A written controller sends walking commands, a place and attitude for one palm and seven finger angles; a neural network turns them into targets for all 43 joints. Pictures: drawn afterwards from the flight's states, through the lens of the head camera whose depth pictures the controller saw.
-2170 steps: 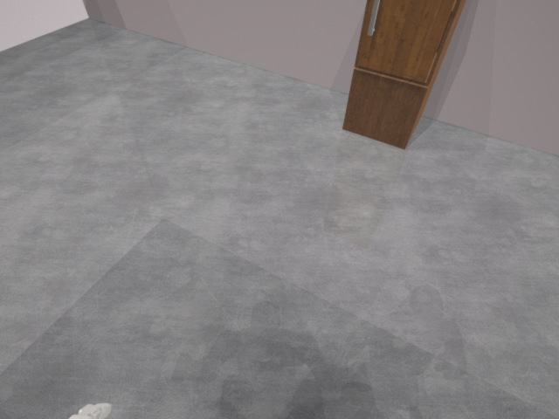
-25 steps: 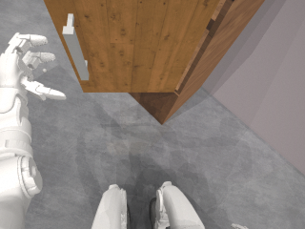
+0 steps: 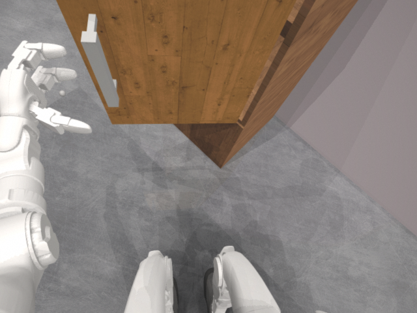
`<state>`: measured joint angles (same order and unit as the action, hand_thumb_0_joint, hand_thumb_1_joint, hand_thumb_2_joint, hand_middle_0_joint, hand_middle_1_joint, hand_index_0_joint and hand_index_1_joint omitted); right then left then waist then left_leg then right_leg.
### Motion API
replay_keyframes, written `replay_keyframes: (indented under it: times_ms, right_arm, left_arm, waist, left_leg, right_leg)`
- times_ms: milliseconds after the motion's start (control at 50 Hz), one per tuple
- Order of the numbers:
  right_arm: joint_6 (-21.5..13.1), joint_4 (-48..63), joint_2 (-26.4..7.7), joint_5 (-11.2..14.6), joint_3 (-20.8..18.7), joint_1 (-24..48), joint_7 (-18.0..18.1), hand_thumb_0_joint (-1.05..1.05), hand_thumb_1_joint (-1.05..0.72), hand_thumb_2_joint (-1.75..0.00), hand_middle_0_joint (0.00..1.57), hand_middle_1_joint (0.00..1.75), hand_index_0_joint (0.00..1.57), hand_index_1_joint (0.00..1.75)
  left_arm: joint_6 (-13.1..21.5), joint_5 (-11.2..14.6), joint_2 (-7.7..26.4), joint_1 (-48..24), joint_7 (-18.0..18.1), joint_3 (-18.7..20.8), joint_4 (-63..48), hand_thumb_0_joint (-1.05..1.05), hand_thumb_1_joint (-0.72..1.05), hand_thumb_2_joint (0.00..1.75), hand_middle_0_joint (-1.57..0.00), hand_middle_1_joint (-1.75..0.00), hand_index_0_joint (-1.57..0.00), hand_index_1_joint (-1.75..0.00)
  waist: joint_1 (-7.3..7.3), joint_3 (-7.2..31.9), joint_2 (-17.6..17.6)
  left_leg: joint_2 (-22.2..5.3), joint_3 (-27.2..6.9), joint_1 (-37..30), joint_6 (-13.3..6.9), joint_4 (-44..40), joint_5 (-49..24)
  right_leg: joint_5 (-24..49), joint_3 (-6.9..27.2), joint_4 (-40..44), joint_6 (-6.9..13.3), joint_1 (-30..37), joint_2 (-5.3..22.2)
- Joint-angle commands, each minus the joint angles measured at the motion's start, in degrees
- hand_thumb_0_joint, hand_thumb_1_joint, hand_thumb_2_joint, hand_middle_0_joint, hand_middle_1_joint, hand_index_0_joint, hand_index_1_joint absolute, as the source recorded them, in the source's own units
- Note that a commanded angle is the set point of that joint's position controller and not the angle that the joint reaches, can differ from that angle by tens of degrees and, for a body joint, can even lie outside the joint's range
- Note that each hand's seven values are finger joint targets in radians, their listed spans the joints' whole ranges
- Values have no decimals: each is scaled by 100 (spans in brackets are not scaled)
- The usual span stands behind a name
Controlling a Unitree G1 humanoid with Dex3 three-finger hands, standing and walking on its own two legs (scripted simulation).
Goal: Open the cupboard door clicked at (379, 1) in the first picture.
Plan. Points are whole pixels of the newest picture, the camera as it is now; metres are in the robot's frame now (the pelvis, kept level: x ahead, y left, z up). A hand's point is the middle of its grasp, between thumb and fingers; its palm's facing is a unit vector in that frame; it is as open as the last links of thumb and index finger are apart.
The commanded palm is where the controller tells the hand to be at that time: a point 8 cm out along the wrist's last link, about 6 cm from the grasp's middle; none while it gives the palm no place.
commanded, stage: slide the fingers in behind the handle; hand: left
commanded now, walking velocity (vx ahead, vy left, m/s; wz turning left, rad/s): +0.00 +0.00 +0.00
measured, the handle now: (104, 66) +0.54 +0.17 +0.04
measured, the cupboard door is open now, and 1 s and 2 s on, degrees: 48 48 48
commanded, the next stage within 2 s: close the thumb around the handle in 1.44 s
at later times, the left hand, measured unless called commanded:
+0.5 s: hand (82, 95) +0.49 +0.21 +0.03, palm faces +0.04 -1.00 -0.01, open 14.0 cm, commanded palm +0.47 +0.23 +0.04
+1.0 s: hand (108, 94) +0.50 +0.16 +0.03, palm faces +0.04 -1.00 -0.01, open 14.0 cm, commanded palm +0.48 +0.20 +0.04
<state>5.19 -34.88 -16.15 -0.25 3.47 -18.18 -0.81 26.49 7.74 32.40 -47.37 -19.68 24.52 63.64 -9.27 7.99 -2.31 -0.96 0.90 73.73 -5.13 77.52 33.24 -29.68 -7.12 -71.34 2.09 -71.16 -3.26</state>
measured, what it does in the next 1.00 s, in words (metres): stands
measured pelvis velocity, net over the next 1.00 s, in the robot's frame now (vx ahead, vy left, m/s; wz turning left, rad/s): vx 0.00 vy -0.01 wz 0.02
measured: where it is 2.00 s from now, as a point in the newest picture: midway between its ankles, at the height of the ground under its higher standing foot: outside the picture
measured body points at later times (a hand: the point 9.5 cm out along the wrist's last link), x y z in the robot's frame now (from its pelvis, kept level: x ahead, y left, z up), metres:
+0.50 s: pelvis +0.00 +0.00 +0.00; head +0.16 +0.04 +0.42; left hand +0.48 +0.26 +0.03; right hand +0.04 -0.27 -0.11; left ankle +0.02 +0.06 -0.61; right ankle +0.03 -0.11 -0.61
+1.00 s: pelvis +0.00 -0.01 +0.00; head +0.16 +0.02 +0.42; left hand +0.49 +0.22 +0.03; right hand +0.04 -0.27 -0.11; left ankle +0.02 +0.06 -0.61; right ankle +0.03 -0.11 -0.61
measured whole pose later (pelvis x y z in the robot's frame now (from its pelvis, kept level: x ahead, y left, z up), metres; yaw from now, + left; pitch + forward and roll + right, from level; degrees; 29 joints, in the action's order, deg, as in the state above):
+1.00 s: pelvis +0.00 -0.01 +0.00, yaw +1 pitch +28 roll -4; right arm 5.7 -35.4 -15.2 -1.4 2.2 -17.9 -2.4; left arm 30.6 5.2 22.8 -48.0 -8.4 18.4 65.4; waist -9.1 8.8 -2.6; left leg -0.5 1.4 72.1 -4.4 76.6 32.9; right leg -30.2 -6.5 -72.0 2.9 -70.4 -2.9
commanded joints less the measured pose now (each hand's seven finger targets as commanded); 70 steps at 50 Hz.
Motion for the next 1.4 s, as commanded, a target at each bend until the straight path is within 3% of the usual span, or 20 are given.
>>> replay_keyframes:
  times_ms: [0,120,180,220,280,320,380,460,520,580,640,740,860,960,1000,1040,1100,1160,1320,1380]
  right_arm:
    - [-34,236,-1145,8,-425,-1001,89,0,-90,-90,20,30,20,30]
    - [-40,259,-1106,-15,-436,-954,55,0,-90,-90,20,30,20,30]
    - [-53,219,-1089,-27,-438,-974,55,0,-90,-90,20,30,20,30]
    - [-42,207,-1109,-44,-462,-979,48,0,-90,-90,20,30,20,30]
    - [-30,195,-1086,-54,-452,-995,32,0,-90,-90,20,30,20,30]
    - [-14,237,-1096,-53,-461,-954,30,0,-90,-90,20,30,20,30]
    - [-1,262,-1048,-53,-472,-940,-1,0,-90,-90,20,30,20,30]
    - [16,215,-1027,-48,-492,-907,-16,0,-90,-90,20,30,20,30]
    - [6,176,-1031,-63,-499,-918,-14,0,-90,-90,20,30,20,30]
    - [-11,167,-1029,-88,-489,-949,-10,0,-90,-90,20,30,20,30]
    - [-8,200,-990,-109,-495,-910,-45,0,-90,-90,20,30,20,30]
    - [38,285,-953,-99,-482,-896,-73,0,-90,-90,20,30,20,30]
    - [13,244,-939,-86,-495,-885,-63,0,-90,-90,20,30,20,30]
    - [-17,206,-947,-131,-504,-929,-75,0,-90,-90,20,30,20,30]
    - [-15,201,-928,-149,-494,-961,-83,0,-90,-90,20,30,20,30]
    - [-3,209,-933,-140,-504,-952,-90,0,-90,-90,20,30,20,30]
    - [-3,195,-926,-135,-516,-964,-96,0,-90,-90,20,30,20,30]
    - [2,203,-949,-112,-478,-943,-74,0,-90,-90,20,30,20,30]
    - [-40,278,-932,-100,-450,-956,-44,0,-90,-90,20,30,20,30]
    - [-44,292,-930,-95,-464,-971,-50,0,-90,-90,20,30,20,30]
  left_arm:
    - [380,109,1288,-1959,87,142,-1055,0,-50,30,-30,-120,-30,-120]
    - [498,50,1135,-2067,281,56,-1272,0,-50,30,-30,-120,-30,-120]
    - [564,14,920,-2341,369,-157,-1257,0,-50,30,-30,-120,-30,-120]
    - [589,3,1010,-2182,426,-25,-1252,0,-50,30,-30,-120,-30,-120]
    - [578,2,852,-2225,462,-117,-1090,0,-50,30,-30,-120,-30,-120]
    - [599,-18,973,-2128,493,-14,-1205,0,-50,30,-30,-120,-30,-120]
    - [641,-19,640,-2185,536,-271,-1329,0,-50,30,-30,-120,-30,-120]
    - [643,-37,448,-2122,630,-389,-1238,0,-50,30,-30,-120,-30,-120]
    - [692,-58,351,-2365,713,-470,-1269,0,-50,30,-30,-120,-30,-120]
    - [727,-75,399,-2390,837,-393,-1139,0,-50,30,-30,-120,-30,-120]
    - [796,-145,377,-2346,938,-373,-1222,0,-50,30,-30,-120,-30,-120]
    - [787,-208,361,-2077,983,-364,-1094,0,-50,30,-30,-120,-30,-120]
    - [760,-149,51,-2352,1034,-592,-999,0,-50,30,-30,-120,-30,-120]
    - [833,-253,156,-2457,1219,-495,-1016,0,-50,30,-30,-120,-30,-120]
    - [851,-280,75,-2632,1249,-587,-1029,0,-50,30,-30,-120,-30,-120]
    - [866,-340,179,-2500,1245,-548,-1035,0,-50,30,-30,-120,-30,-120]
    - [862,-308,67,-2609,1205,-642,-1116,0,-50,30,-30,-120,-30,-120]
    - [760,-235,318,-2441,1194,-398,-833,0,-50,30,-30,-120,-30,-120]
    - [737,-213,493,-2321,1115,-251,-739,0,-50,30,-30,-120,-30,-120]
    - [739,-197,434,-2336,1064,-301,-835,0,-50,30,-30,-120,-30,-120]
  waist:
    - [-67,3034,-841]
    - [-39,3123,-935]
    - [-159,2972,-973]
    - [-66,3256,-964]
    - [-156,3015,-822]
    - [-58,3190,-897]
    - [-79,3195,-1069]
    - [-145,3121,-721]
    - [-151,3058,-910]
    - [-174,2999,-743]
    - [-97,3197,-847]
    - [-56,3173,-603]
    - [-201,2983,-515]
    - [-143,3156,-676]
    - [-240,3157,-585]
    - [-174,3230,-602]
    - [-236,3334,-635]
    - [-190,2951,-431]
    - [-145,3004,-381]
    - [-148,3148,-572]
  left_leg:
    - [-152,-885,-3005,448,-952,-2932]
    - [-134,-885,-3061,462,-990,-2784]
    - [-141,-949,-3137,480,-1013,-2742]
    - [-140,-935,-3246,503,-979,-2911]
    - [-140,-949,-3134,490,-983,-2855]
    - [-129,-905,-3134,497,-985,-2917]
    - [-154,-965,-3374,548,-1016,-3092]
    - [-130,-895,-3155,487,-1017,-2838]
    - [-142,-978,-3321,547,-1068,-2792]
    - [-107,-940,-3129,501,-1039,-2703]
    - [-85,-871,-3144,505,-1017,-2755]
    - [-40,-714,-2768,423,-974,-2657]
    - [-13,-703,-2568,370,-971,-2285]
    - [-10,-718,-2697,400,-952,-2365]
    - [-6,-696,-2626,367,-909,-2422]
    - [-2,-660,-2594,368,-910,-2416]
    - [-3,-664,-2676,353,-880,-2480]
    - [19,-601,-2233,326,-934,-2087]
    - [50,-499,-1940,280,-847,-2090]
    - [29,-537,-2200,299,-836,-2295]
  right_leg:
    - [1564,439,666,-29,928,-24]
    - [1468,451,662,-18,941,-15]
    - [1396,421,652,-4,761,-24]
    - [1502,433,635,-10,870,-19]
    - [1489,408,634,-11,822,-27]
    - [1565,436,627,-13,956,-11]
    - [1550,398,605,2,803,-13]
    - [1572,447,704,-33,983,-16]
    - [1424,407,678,-15,759,-6]
    - [1465,427,667,-9,857,-11]
    - [1554,454,652,-10,1000,-5]
    - [1751,545,663,-29,1358,-2]
    - [1562,571,725,-44,1297,0]
    - [1563,567,673,-23,1223,12]
    - [1677,580,660,-43,1277,6]
    - [1735,612,668,-31,1402,11]
    - [1823,627,676,-42,1395,8]
    - [1582,655,756,-45,1555,2]
    - [1731,739,729,-60,1777,7]
    - [1845,700,659,-40,1634,3]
